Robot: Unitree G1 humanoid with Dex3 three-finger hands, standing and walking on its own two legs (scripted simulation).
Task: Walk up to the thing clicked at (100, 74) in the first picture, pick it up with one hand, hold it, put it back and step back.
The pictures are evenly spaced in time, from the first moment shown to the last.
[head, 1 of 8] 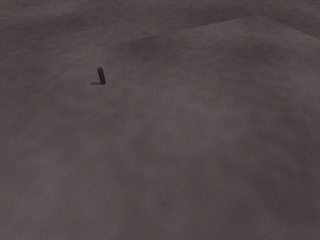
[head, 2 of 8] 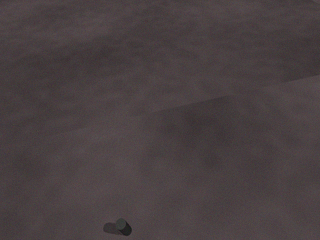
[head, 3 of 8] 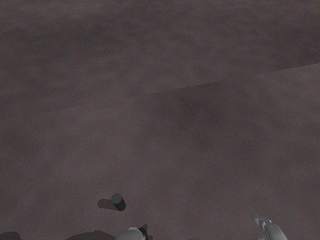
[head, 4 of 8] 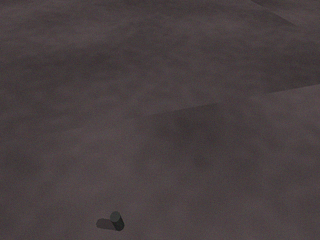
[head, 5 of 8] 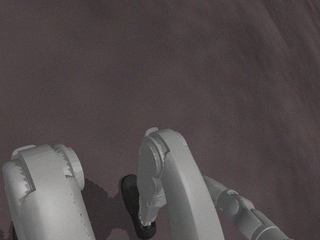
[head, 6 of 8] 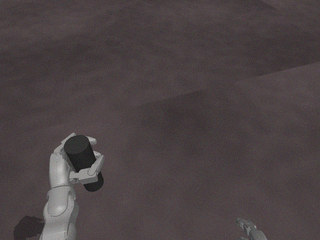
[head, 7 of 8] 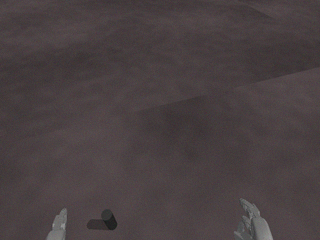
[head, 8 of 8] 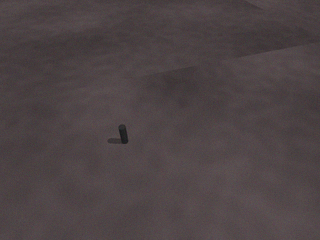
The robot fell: no
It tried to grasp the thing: yes
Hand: left
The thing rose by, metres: 0.68
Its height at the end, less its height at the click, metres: +0.00
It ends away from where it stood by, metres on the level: 0.01
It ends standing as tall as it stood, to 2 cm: yes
